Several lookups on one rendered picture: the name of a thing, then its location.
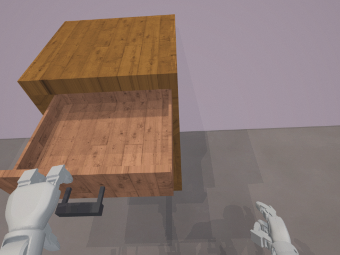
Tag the drawer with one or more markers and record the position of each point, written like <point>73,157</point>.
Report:
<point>122,140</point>

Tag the left robot forearm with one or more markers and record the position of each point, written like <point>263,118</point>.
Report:
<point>24,241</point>

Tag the right robot hand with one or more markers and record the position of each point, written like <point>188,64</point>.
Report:
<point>265,234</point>

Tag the right robot forearm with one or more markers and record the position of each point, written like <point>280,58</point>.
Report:
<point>283,248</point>

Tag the handle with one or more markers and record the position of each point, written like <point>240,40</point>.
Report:
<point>77,209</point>

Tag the left robot hand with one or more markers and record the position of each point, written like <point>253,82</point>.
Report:
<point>34,200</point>

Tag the cabinet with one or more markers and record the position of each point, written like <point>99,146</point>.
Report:
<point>105,55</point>

